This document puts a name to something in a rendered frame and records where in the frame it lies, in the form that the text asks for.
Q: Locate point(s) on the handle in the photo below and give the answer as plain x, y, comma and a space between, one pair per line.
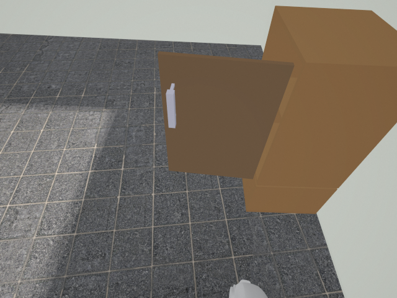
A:
171, 106

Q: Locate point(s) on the right robot thigh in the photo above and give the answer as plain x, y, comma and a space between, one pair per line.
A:
246, 290

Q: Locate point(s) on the cupboard door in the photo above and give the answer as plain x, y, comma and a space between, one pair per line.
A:
225, 109

